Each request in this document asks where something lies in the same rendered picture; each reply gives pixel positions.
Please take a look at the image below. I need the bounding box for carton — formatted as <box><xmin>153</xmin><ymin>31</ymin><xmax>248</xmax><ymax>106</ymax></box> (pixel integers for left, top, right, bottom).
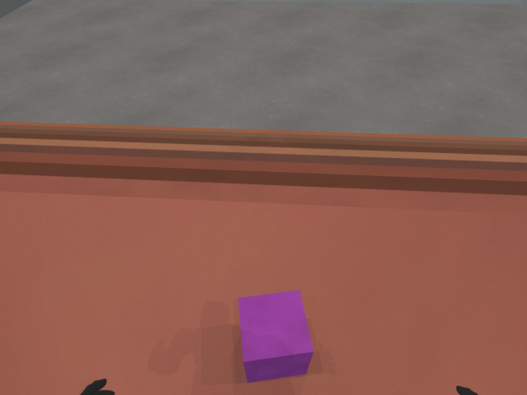
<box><xmin>238</xmin><ymin>290</ymin><xmax>314</xmax><ymax>383</ymax></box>

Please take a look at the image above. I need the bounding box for left robot hand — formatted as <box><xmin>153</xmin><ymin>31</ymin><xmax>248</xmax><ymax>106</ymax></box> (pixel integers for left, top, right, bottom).
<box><xmin>80</xmin><ymin>379</ymin><xmax>114</xmax><ymax>395</ymax></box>

